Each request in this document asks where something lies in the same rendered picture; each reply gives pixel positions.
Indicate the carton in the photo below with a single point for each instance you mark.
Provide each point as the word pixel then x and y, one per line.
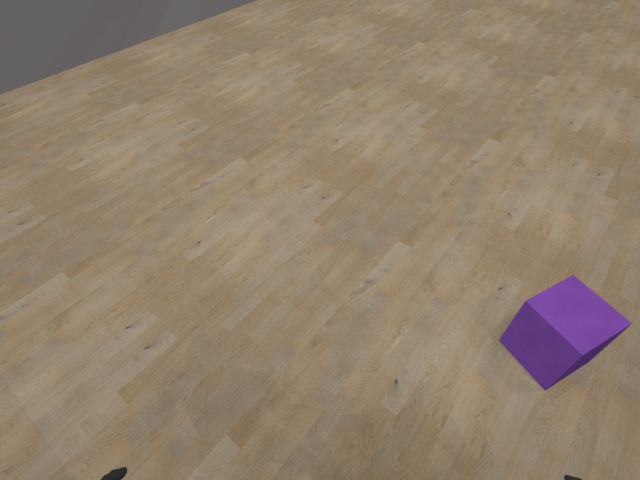
pixel 561 329

